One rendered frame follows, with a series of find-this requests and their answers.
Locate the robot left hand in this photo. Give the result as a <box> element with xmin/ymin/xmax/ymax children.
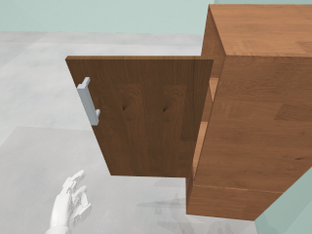
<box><xmin>49</xmin><ymin>170</ymin><xmax>92</xmax><ymax>231</ymax></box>

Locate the handle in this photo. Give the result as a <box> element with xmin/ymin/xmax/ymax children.
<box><xmin>76</xmin><ymin>77</ymin><xmax>100</xmax><ymax>126</ymax></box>

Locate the cupboard door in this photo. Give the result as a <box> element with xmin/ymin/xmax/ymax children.
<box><xmin>65</xmin><ymin>56</ymin><xmax>214</xmax><ymax>178</ymax></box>

